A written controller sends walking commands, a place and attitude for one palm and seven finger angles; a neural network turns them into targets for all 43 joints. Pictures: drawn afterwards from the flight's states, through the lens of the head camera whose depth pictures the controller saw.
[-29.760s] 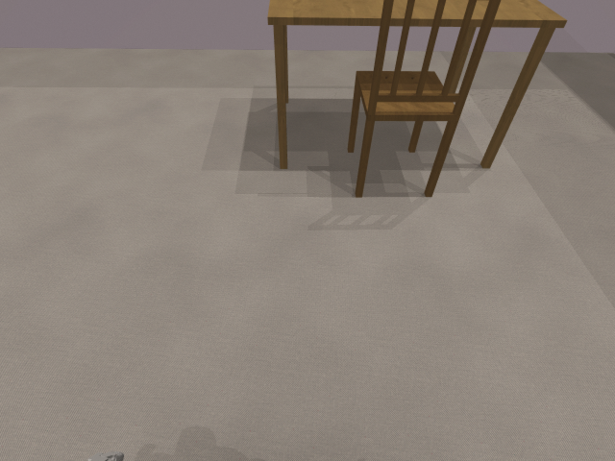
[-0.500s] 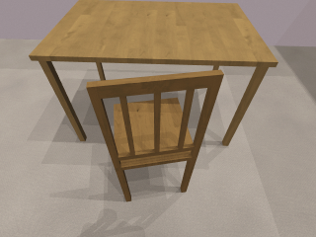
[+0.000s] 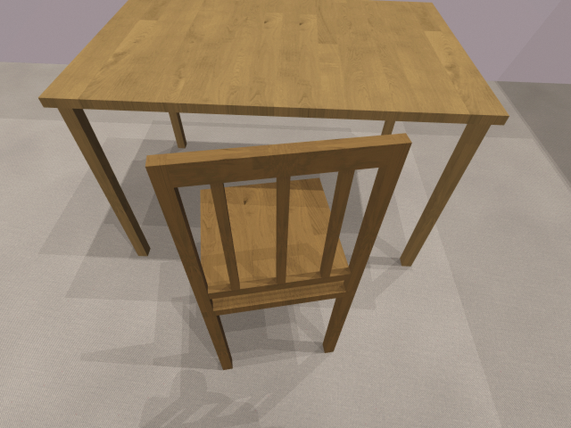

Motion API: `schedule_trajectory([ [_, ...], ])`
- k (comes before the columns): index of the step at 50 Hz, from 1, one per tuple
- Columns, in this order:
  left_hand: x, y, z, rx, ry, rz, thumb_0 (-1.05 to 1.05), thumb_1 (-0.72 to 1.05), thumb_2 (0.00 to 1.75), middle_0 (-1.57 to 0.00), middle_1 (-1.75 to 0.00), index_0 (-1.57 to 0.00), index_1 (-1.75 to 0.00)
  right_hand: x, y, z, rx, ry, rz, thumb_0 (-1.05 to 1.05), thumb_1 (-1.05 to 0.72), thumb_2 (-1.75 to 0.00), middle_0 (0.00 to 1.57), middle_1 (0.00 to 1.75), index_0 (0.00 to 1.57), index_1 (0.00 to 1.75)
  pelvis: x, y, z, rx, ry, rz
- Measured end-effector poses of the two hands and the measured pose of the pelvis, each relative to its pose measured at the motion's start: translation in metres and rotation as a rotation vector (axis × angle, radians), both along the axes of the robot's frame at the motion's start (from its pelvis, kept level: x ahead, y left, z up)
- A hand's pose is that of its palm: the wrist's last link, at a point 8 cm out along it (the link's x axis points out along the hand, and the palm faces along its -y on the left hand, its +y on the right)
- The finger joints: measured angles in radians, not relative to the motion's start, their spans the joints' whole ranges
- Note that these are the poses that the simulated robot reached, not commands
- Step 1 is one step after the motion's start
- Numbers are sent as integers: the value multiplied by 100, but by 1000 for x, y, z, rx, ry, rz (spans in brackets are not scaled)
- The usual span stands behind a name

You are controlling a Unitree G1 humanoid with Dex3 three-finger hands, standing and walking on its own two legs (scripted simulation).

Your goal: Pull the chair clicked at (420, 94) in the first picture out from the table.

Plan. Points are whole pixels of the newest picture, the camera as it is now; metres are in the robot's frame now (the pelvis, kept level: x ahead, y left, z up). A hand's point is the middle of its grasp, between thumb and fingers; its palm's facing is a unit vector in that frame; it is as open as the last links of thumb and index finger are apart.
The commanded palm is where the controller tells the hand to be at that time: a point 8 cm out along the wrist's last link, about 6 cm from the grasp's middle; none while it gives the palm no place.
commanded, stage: come to a stop and stand still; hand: left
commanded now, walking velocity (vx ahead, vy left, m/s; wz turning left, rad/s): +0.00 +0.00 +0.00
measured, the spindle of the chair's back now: (281, 236) +0.46 +0.03 -0.06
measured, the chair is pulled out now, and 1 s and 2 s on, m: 0.18 0.18 0.18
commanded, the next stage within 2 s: look again from close up in 0.64 s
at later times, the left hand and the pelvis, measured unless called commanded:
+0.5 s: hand out of the picture -0.03 +0.20 -0.17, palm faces +0.00 -0.98 -0.21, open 7.4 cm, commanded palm none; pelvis -0.05 +0.02 +0.00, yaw +0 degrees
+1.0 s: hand out of the picture -0.04 +0.18 -0.18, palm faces +0.02 -0.99 -0.17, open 7.4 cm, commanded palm none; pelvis -0.04 +0.01 +0.00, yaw +0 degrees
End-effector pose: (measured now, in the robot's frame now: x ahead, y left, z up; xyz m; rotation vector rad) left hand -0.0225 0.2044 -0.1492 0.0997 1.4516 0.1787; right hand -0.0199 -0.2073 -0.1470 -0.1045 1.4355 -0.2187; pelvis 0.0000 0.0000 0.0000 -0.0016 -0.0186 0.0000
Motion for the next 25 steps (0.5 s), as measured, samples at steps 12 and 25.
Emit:
schedule_trajectory([
  [12, 2, 31, -1, 38, -103, -59, 1, 91, 90, -20, -30, -20, -30, 5, -12, 3, -32, -122, 58, 1, -93, -90, 20, 30, 20, 30, -28, 11, -6, -9, 8, 5],
  [25, -13, 45, 6, 38, -132, -91, 0, 91, 90, -20, -30, -19, -30, -9, -1, 5, 0, -148, 96, 0, -92, -90, 20, 30, 20, 30, -51, 20, -3, 3, 4, -4],
])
